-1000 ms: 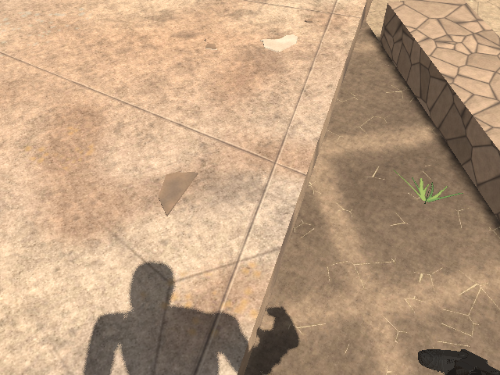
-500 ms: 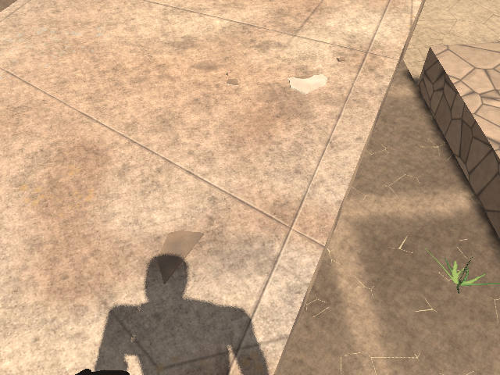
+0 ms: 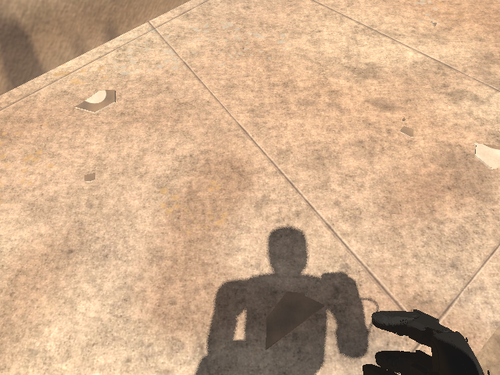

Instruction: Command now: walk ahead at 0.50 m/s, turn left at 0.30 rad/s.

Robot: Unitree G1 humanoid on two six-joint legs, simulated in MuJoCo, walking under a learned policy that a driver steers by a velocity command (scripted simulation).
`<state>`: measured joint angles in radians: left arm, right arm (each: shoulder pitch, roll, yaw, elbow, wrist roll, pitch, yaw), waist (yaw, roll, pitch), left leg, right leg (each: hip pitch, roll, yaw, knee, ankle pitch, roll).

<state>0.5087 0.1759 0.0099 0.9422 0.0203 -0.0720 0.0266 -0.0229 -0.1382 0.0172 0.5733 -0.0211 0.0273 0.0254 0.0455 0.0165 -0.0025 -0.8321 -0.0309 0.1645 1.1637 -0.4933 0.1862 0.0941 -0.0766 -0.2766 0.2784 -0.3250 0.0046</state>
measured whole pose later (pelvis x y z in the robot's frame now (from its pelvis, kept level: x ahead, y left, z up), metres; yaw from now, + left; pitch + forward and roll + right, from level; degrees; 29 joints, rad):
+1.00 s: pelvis +0.67 +0.00 +0.09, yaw -27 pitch +3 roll +0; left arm 0.33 0.29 0.06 0.71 -0.03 -0.04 0.01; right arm 0.18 -0.24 -0.02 0.66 -0.01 -0.10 -0.02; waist 0.01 -0.03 -0.03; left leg -0.45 0.00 -0.02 0.61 -0.21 0.00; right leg -0.48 0.06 0.09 1.29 -0.39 -0.02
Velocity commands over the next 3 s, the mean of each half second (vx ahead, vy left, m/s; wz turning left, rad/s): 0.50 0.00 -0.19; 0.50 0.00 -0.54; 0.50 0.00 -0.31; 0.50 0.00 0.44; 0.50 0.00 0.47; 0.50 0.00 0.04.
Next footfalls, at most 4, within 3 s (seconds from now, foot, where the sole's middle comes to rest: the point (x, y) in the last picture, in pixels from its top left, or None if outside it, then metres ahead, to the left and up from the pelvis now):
0.52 right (325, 343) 0.51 -0.10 -0.67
0.90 left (262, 236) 0.82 0.06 -0.67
1.38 right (392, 224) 0.87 -0.31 -0.67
1.88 left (349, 128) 1.25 -0.22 -0.67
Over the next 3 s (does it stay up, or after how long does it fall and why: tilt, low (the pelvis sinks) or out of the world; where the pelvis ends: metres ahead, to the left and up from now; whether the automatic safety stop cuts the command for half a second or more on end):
stays up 1.65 -0.33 0.11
